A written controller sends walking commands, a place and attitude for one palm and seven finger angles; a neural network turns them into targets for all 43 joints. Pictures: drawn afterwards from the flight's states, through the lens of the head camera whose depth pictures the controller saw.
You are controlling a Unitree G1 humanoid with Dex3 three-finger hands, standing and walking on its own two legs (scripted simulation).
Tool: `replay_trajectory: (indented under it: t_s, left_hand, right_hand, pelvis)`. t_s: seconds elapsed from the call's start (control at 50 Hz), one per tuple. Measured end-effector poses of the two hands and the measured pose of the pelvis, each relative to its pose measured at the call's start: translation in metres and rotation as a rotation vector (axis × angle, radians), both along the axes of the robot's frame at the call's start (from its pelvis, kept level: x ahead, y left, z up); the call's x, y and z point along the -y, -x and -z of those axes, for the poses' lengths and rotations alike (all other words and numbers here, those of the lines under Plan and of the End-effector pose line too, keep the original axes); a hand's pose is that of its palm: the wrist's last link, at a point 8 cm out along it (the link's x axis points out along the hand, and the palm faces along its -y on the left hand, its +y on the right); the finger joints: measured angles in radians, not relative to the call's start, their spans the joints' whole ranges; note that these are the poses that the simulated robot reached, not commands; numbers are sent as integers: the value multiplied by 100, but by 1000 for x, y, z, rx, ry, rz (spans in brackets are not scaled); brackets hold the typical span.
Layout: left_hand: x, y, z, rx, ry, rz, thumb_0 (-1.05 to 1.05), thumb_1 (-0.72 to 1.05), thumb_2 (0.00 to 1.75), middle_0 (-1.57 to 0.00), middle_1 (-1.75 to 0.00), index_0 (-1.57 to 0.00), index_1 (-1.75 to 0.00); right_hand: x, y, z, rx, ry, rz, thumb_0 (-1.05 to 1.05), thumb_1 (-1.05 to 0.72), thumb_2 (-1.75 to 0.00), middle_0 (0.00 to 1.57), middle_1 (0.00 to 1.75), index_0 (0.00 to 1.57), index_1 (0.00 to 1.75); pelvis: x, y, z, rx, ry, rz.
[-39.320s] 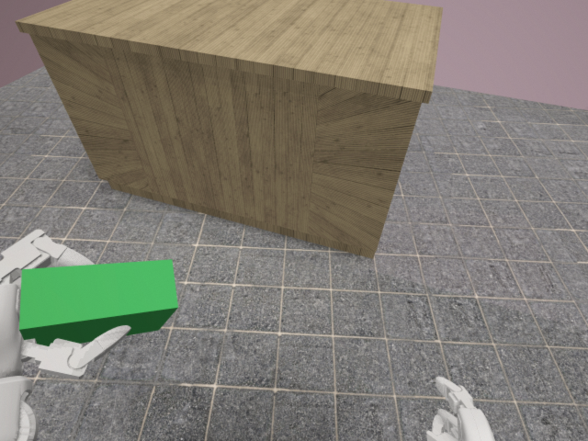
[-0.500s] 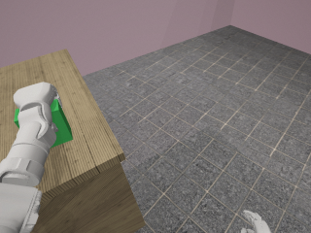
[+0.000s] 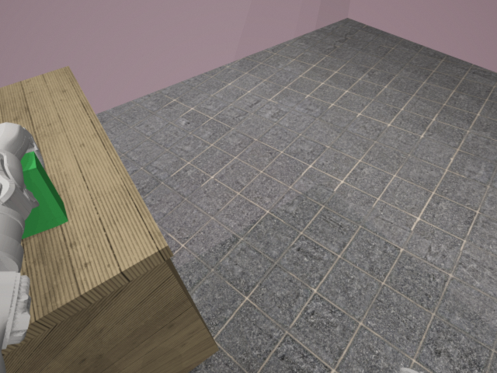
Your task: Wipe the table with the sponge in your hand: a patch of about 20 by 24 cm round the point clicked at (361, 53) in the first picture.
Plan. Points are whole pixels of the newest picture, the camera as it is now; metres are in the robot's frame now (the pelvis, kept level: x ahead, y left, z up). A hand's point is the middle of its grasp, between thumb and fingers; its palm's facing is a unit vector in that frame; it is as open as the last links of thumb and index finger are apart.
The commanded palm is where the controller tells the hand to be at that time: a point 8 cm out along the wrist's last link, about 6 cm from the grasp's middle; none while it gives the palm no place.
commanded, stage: wipe forward along the third lane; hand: left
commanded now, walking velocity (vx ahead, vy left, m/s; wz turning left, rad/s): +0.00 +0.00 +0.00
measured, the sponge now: (24, 208) +0.38 +0.37 +0.10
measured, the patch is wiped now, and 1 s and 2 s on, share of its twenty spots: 0.75 0.75 0.75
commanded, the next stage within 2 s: bring the hand home and regain balance in 0.62 s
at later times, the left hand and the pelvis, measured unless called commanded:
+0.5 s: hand (11, 172) +0.40 +0.37 +0.16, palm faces -0.15 -0.01 -0.99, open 9.3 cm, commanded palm +0.39 +0.40 +0.17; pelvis +0.03 -0.04 -0.01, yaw -2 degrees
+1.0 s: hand (227, 100) +0.45 +0.01 +0.23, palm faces +0.36 -0.77 -0.53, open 9.3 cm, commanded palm +0.33 +0.20 +0.20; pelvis +0.10 -0.14 -0.09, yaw +2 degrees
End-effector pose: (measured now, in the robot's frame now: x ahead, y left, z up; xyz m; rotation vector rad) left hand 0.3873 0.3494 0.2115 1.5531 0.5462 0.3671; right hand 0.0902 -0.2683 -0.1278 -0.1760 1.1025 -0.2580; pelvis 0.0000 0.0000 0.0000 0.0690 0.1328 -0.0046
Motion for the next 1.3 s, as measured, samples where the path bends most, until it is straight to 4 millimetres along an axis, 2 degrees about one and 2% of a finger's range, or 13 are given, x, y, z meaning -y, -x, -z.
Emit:
replay_trajectory:
  t_s: [0.42,0.56,0.74,0.78,0.82,0.88,0.92,0.98,1.02,1.08,1.14,1.22,1.3]
  left_hand:
    - [-9,-7,-2,-25,2,-91,0,-49,109,-81,-144,-83,-144]
    - [-5,-9,-3,-45,1,-115,0,-48,108,-80,-145,-82,-144]
    - [16,-16,-8,-100,12,-133,0,-47,107,-80,-145,-82,-145]
    - [47,-25,-7,77,240,-91,0,-47,107,-80,-144,-82,-144]
    - [100,-42,-12,237,389,75,0,-49,107,-76,-145,-80,-141]
    - [196,-57,-31,538,579,406,0,-47,105,-78,-146,-82,-142]
    - [245,-56,-45,715,648,590,0,-47,103,-79,-146,-84,-143]
    - [287,-37,-43,886,704,714,0,-47,103,-80,-146,-85,-143]
    - [298,-17,-24,861,765,685,0,-47,103,-81,-146,-85,-143]
    - [289,23,0,785,796,534,0,-48,103,-81,-147,-86,-143]
    - [259,75,4,806,783,354,-1,-48,103,-82,-146,-87,-143]
    - [220,154,-10,986,715,164,-1,-49,103,-83,-147,-87,-143]
    - [211,210,-4,1162,743,72,-1,-49,103,-83,-147,-87,-144]
  right_hand:
    - [46,20,14,-50,-4,82,0,-90,-90,20,30,20,30]
    - [57,3,23,-64,-31,60,0,-90,-90,20,30,20,30]
    - [87,-37,36,-79,-53,-16,0,-90,-90,20,30,20,30]
    - [94,-50,38,-54,-83,-2,0,-90,-90,20,30,20,30]
    - [97,-72,45,35,-129,-33,1,-90,-90,20,30,19,30]
    - [104,-111,72,221,-146,-20,1,-90,-90,20,30,20,30]
    - [108,-130,91,277,-174,24,0,-90,-90,20,30,20,30]
    - [119,-145,120,268,-227,46,0,-90,-90,20,30,20,30]
    - [125,-149,128,241,-250,45,0,-90,-90,20,30,19,30]
    - [132,-146,120,209,-273,29,1,-91,-90,20,30,19,30]
    - [138,-137,92,157,-270,-23,1,-91,-90,20,30,19,30]
    - [153,-133,40,145,-191,-137,1,-91,-90,20,30,19,30]
    - [173,-151,-5,242,-55,-255,1,-90,-90,20,30,19,30]
  pelvis:
    - [28,-26,10,-9,-70,45]
    - [44,-40,13,-17,-112,50]
    - [77,-56,13,-49,-193,43]
    - [83,-58,8,-7,-175,35]
    - [87,-64,11,15,-134,65]
    - [92,-85,40,38,-45,46]
    - [107,-92,61,55,-65,22]
    - [133,-96,91,120,-69,-7]
    - [138,-98,88,157,-34,-34]
    - [147,-97,69,193,-19,-30]
    - [165,-94,49,233,-15,-48]
    - [192,-89,24,264,-11,-96]
    - [205,-81,9,259,28,-149]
